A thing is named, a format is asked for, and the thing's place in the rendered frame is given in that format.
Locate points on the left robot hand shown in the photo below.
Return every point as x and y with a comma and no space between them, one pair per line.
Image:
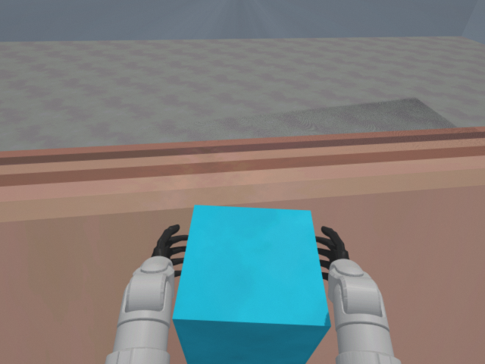
166,241

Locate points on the right robot forearm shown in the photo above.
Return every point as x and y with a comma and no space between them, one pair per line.
363,333

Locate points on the carton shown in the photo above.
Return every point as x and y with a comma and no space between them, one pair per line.
251,289

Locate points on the right robot hand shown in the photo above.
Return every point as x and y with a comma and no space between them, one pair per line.
336,246

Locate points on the left robot forearm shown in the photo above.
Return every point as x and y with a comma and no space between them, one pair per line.
145,315

